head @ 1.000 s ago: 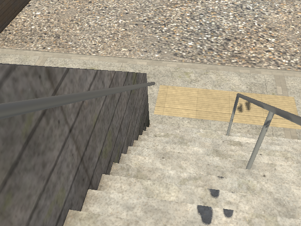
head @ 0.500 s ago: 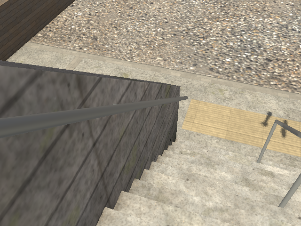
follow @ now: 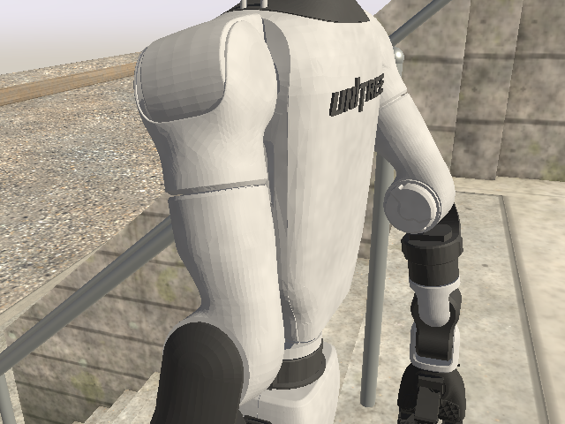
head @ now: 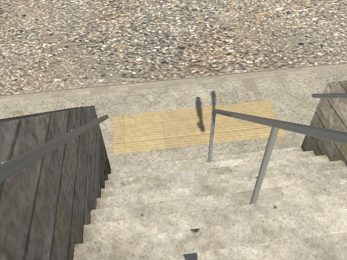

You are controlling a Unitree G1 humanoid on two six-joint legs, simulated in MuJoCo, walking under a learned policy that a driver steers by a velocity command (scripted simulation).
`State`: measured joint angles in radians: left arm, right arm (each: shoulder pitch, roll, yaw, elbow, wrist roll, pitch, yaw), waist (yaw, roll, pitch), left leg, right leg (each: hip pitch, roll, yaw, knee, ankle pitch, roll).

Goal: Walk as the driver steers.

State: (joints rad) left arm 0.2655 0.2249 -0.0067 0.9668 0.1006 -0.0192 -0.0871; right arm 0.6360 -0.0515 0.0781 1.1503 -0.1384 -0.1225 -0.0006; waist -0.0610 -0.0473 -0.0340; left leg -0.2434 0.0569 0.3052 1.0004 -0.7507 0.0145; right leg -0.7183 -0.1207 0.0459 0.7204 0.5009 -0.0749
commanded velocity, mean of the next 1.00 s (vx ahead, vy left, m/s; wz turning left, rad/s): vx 0.38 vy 0.00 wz -0.37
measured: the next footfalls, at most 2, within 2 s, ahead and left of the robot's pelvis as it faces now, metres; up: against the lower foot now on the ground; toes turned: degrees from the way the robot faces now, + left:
right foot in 0.16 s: +0.20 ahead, -0.16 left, -0.20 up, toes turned -13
left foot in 0.62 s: +0.43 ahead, +0.03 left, -0.41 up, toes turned -16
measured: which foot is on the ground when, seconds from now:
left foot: down 0.00-0.16, up 0.18-0.60, down 0.62-1.00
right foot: up 0.00-0.14, down 0.16-0.62, up 0.64-0.92, down 0.94-1.00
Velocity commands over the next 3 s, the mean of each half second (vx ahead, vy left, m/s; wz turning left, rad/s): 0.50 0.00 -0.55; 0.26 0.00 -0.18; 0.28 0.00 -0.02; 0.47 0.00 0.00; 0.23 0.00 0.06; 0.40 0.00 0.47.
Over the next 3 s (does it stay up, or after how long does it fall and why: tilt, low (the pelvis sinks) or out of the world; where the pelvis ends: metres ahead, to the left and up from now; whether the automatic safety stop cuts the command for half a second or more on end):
stays up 1.01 -0.23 -0.84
